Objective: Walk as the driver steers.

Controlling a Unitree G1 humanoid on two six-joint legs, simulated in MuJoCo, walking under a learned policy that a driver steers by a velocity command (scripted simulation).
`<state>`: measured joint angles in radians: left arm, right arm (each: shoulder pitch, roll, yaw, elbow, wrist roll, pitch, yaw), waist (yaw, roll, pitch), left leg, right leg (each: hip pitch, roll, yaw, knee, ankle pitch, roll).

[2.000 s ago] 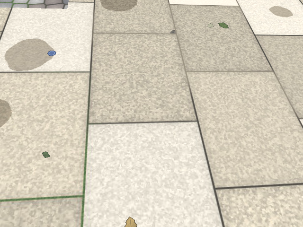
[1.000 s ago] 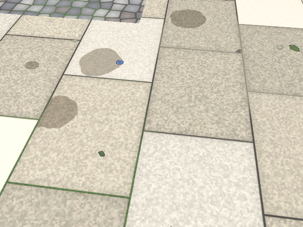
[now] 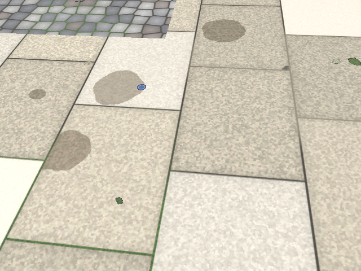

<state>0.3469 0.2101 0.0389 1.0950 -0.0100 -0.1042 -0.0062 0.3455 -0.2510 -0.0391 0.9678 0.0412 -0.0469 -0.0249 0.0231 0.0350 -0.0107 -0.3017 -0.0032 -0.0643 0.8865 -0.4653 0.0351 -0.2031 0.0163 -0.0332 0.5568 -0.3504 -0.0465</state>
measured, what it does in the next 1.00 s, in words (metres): walks ahead: left foot, then right foot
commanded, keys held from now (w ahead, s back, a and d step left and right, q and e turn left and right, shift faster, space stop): w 1.00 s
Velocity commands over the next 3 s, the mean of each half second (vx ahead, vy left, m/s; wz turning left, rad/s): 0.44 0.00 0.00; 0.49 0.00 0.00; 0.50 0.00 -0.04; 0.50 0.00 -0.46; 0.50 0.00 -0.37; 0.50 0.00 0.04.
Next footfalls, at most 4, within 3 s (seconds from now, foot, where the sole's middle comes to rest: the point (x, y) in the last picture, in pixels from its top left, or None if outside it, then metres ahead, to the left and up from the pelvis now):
0.38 left None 0.36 0.14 -0.77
0.92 right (225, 235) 0.68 -0.09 -0.77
1.46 left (168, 171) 0.99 0.14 -0.77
2.02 right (228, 131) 1.24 -0.14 -0.77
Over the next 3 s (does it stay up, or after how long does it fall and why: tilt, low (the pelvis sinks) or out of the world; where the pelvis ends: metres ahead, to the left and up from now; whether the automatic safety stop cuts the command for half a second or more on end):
stays up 1.62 -0.22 0.01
